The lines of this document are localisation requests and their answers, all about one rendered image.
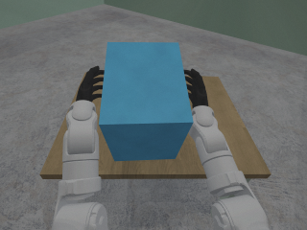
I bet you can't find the right robot forearm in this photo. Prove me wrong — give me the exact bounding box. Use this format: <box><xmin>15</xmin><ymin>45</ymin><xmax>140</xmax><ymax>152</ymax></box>
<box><xmin>188</xmin><ymin>105</ymin><xmax>270</xmax><ymax>228</ymax></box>

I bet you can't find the robot right hand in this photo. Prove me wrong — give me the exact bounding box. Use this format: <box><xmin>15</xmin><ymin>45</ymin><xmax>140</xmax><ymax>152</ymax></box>
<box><xmin>183</xmin><ymin>68</ymin><xmax>209</xmax><ymax>108</ymax></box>

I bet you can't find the table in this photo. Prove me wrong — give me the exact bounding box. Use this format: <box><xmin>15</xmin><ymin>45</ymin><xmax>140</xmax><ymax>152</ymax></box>
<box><xmin>39</xmin><ymin>72</ymin><xmax>271</xmax><ymax>218</ymax></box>

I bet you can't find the robot right upper arm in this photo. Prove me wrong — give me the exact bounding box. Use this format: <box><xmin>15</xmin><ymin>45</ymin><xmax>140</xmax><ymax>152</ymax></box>
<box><xmin>211</xmin><ymin>195</ymin><xmax>270</xmax><ymax>230</ymax></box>

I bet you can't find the left robot forearm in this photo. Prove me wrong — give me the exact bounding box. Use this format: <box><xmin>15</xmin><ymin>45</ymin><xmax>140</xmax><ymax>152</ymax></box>
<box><xmin>51</xmin><ymin>100</ymin><xmax>102</xmax><ymax>230</ymax></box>

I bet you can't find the robot left hand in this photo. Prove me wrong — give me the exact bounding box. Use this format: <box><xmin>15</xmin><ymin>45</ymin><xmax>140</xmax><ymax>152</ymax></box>
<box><xmin>76</xmin><ymin>66</ymin><xmax>105</xmax><ymax>102</ymax></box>

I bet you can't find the carton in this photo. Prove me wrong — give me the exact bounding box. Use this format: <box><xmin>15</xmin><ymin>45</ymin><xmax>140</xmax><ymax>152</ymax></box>
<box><xmin>99</xmin><ymin>42</ymin><xmax>194</xmax><ymax>161</ymax></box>

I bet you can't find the robot left upper arm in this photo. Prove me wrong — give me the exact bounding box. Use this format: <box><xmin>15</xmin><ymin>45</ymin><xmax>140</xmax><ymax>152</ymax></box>
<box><xmin>52</xmin><ymin>202</ymin><xmax>108</xmax><ymax>230</ymax></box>

